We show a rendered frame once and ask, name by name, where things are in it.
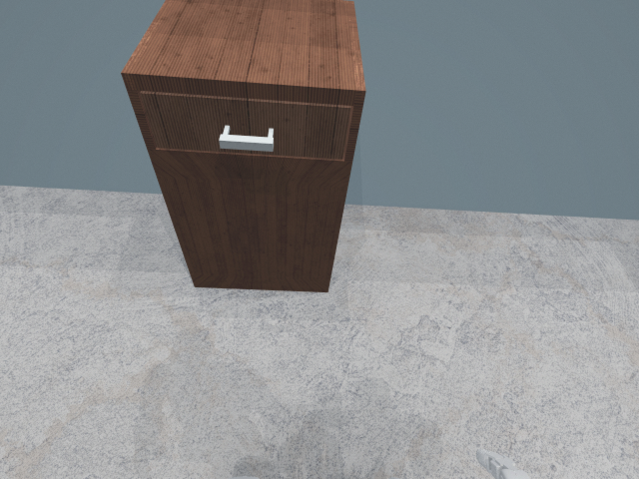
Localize right robot hand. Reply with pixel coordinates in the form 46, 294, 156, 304
476, 449, 530, 479

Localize drawer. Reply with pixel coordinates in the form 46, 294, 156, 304
140, 91, 350, 160

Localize handle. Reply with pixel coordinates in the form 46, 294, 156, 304
219, 126, 274, 152

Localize cabinet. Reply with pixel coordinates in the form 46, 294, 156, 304
121, 0, 366, 292

